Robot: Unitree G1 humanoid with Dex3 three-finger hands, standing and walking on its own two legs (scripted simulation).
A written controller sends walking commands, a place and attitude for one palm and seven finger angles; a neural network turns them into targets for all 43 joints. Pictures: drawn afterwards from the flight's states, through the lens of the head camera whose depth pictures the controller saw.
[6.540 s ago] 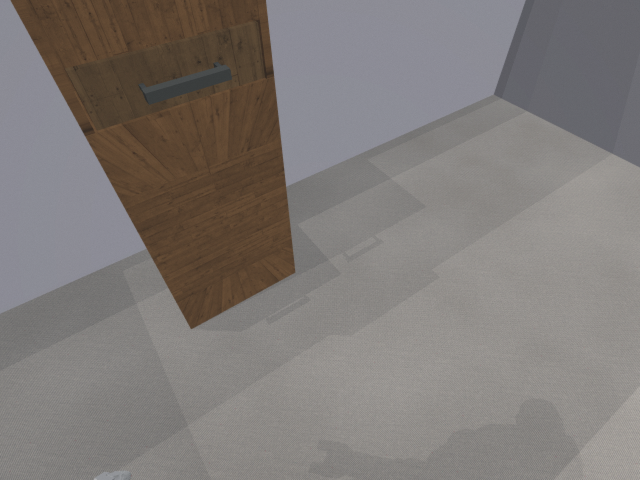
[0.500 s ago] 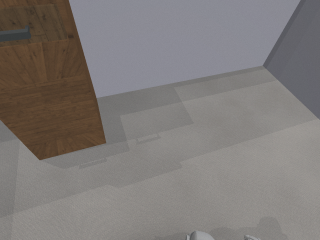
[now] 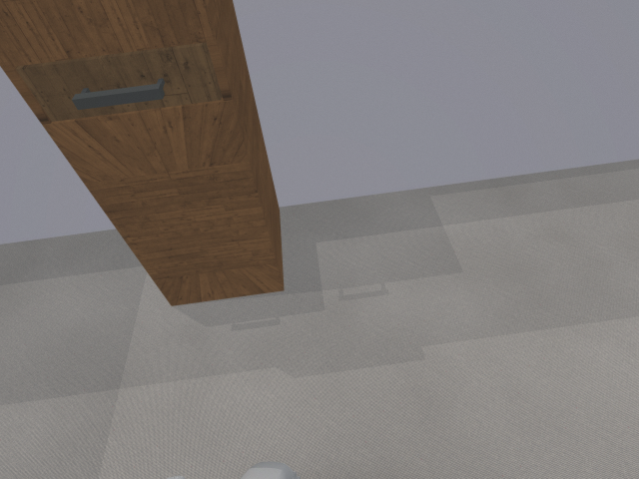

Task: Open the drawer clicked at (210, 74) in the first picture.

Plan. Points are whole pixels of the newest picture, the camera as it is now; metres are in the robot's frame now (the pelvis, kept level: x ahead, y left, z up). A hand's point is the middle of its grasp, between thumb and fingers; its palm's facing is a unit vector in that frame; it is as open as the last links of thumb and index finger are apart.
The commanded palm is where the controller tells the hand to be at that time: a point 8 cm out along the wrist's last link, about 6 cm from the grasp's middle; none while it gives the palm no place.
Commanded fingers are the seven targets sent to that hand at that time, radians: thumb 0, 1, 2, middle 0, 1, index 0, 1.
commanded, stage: turn to face it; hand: left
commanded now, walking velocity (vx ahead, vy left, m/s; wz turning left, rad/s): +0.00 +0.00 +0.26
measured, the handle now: (121, 91) +0.82 +0.45 +0.09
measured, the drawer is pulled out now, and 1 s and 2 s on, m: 0.00 0.00 0.00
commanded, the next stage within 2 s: take the last steps up to it in 0.04 s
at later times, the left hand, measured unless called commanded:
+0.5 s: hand out of the picture +0.00 +0.26 -0.17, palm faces +0.21 -0.95 -0.22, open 7.4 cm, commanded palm none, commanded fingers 0.00 0.90 0.90 -0.20 -0.30 -0.20 -0.30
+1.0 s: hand out of the picture +0.14 +0.23 -0.16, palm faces +0.25 -0.95 -0.20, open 7.2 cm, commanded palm none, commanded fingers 0.00 0.90 0.90 -0.20 -0.30 -0.20 -0.30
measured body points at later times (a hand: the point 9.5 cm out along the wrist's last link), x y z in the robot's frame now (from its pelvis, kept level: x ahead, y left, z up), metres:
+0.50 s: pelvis +0.03 +0.06 +0.00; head +0.03 +0.06 +0.45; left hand -0.01 +0.31 -0.15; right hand +0.11 -0.17 -0.15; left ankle -0.04 +0.14 -0.74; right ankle +0.06 -0.07 -0.67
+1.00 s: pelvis +0.18 +0.06 +0.01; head +0.19 +0.05 +0.46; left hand +0.13 +0.28 -0.15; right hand +0.25 -0.17 -0.15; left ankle +0.21 +0.22 -0.68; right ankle +0.18 -0.05 -0.74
